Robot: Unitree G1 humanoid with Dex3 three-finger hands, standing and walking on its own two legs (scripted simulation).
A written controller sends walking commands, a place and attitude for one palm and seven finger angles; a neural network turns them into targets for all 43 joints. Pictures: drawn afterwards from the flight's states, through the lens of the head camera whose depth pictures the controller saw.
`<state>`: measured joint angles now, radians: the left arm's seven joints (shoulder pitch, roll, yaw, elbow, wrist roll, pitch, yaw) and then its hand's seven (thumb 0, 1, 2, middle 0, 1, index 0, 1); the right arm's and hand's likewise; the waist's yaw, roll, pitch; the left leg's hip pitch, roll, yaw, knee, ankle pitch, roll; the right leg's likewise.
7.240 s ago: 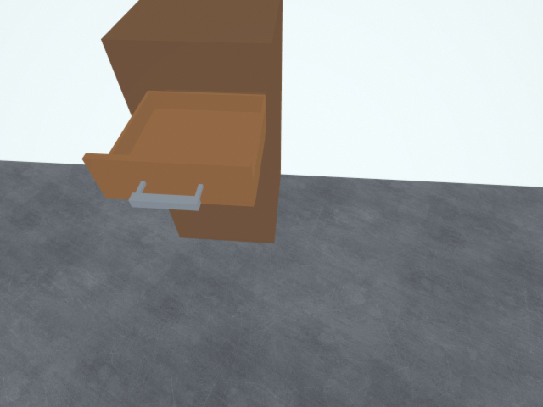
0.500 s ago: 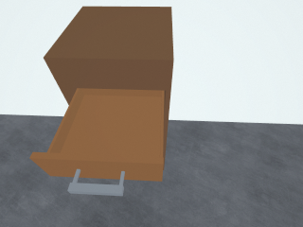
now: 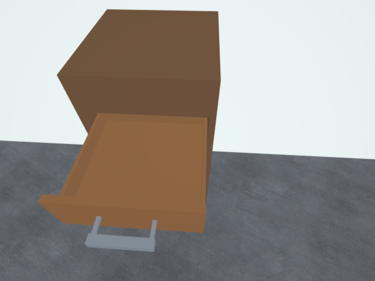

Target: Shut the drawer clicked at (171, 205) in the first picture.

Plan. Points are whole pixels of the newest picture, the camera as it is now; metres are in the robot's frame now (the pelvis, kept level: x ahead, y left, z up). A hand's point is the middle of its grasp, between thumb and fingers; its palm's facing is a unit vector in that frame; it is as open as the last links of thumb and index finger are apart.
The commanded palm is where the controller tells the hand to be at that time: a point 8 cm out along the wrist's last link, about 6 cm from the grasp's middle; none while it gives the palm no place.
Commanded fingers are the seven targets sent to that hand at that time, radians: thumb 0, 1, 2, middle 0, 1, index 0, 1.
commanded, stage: look again from close up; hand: left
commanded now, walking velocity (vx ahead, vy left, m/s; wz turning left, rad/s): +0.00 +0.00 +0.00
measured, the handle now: (123, 232) +0.24 +0.17 -0.09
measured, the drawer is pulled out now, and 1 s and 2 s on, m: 0.30 0.30 0.30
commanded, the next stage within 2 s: shuffle to correct the standing spot in 0.40 s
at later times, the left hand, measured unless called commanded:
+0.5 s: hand out of the picture -0.02 +0.16 -0.17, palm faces +0.02 -0.98 -0.20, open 7.4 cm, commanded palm none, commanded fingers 0.00 0.90 0.90 -0.20 -0.30 -0.20 -0.30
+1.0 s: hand out of the picture -0.02 +0.16 -0.17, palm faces +0.00 -0.97 -0.23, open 7.4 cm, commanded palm none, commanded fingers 0.00 0.90 0.90 -0.20 -0.30 -0.20 -0.30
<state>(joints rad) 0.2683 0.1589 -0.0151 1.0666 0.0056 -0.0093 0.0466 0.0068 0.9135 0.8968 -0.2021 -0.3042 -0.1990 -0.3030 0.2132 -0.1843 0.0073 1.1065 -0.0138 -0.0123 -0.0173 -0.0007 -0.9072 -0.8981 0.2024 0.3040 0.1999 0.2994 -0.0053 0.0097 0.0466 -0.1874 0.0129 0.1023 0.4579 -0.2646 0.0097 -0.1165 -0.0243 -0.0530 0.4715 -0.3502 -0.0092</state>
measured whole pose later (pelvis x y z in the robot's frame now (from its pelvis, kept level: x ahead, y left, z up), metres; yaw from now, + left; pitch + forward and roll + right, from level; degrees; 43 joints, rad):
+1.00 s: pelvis -0.04 -0.02 +0.00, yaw -1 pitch -1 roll +0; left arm 0.28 0.16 -0.01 1.06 0.01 0.01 0.04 0.01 0.90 0.90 -0.20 -0.30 -0.20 -0.30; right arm 0.28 -0.17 0.00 1.11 -0.02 0.01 -0.01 0.00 -0.91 -0.90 0.20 0.30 0.20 0.30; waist -0.01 0.02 0.02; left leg -0.25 0.06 0.09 0.49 -0.22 -0.01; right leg -0.18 0.02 -0.06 0.50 -0.31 -0.05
